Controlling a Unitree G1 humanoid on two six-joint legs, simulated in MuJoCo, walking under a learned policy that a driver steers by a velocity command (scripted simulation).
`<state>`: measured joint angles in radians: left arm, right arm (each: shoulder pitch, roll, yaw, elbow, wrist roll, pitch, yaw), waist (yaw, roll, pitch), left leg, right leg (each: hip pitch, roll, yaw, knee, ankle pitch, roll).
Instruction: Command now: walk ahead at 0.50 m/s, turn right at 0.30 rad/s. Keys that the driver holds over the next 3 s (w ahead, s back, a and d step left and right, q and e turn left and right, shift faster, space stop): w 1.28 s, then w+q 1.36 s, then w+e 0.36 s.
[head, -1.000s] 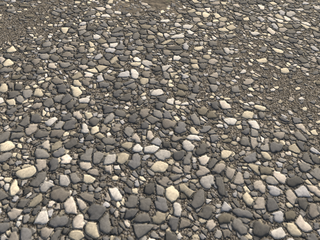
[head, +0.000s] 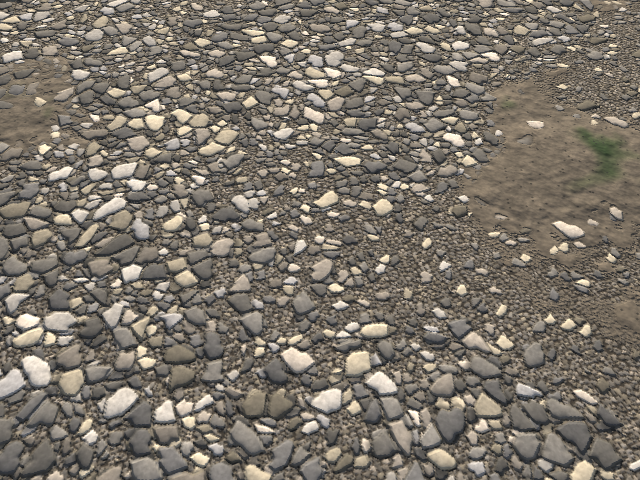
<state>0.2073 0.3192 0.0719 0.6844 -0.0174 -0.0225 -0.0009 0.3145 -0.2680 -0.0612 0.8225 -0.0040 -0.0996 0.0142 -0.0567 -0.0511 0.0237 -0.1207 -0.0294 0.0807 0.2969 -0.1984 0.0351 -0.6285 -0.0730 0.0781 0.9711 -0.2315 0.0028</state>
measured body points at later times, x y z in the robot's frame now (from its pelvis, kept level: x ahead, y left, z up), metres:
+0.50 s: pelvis +0.27 -0.06 +0.00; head +0.29 -0.07 +0.45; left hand +0.34 +0.21 -0.11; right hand +0.41 -0.34 -0.11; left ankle +0.37 +0.10 -0.68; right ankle +0.25 -0.15 -0.75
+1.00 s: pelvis +0.55 +0.00 +0.00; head +0.57 +0.01 +0.45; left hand +0.69 +0.27 -0.11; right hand +0.58 -0.28 -0.12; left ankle +0.55 +0.08 -0.75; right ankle +0.60 -0.18 -0.67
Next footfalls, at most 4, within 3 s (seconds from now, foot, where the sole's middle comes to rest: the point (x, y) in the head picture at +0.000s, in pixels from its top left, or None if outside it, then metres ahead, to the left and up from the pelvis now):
0.24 right None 0.29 -0.15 -0.78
0.74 left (272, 430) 0.59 0.08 -0.78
1.30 right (376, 313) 0.88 -0.18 -0.78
1.84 left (272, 230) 1.16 0.08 -0.78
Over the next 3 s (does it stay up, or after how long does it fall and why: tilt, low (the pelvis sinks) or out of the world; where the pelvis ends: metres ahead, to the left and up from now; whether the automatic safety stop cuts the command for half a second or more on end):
stays up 1.55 0.26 -0.01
